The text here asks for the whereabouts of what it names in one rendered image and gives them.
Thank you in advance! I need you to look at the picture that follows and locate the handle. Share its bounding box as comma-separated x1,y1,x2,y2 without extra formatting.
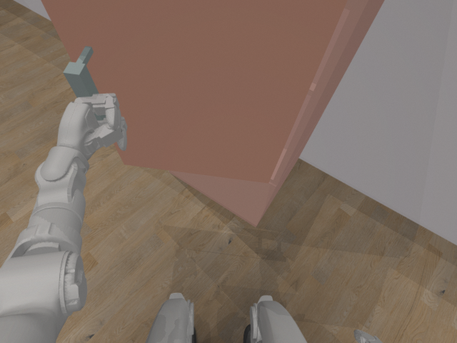
63,46,106,121

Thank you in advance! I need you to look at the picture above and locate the cupboard door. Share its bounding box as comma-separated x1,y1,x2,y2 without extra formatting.
41,0,348,183

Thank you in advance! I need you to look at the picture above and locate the left robot thigh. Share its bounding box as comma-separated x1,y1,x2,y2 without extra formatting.
145,298,194,343

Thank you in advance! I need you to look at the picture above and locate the robot left hand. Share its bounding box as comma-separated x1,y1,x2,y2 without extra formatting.
57,93,127,161

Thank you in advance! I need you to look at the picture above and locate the right robot thigh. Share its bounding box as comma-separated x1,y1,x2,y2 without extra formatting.
250,301,307,343

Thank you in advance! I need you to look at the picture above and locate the left robot forearm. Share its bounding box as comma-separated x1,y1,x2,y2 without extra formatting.
0,146,89,273

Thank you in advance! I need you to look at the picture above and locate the robot left upper arm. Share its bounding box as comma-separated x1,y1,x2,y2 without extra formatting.
0,250,87,343

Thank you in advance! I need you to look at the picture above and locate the robot thigh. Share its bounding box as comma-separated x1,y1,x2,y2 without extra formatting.
250,301,307,343
145,298,194,343

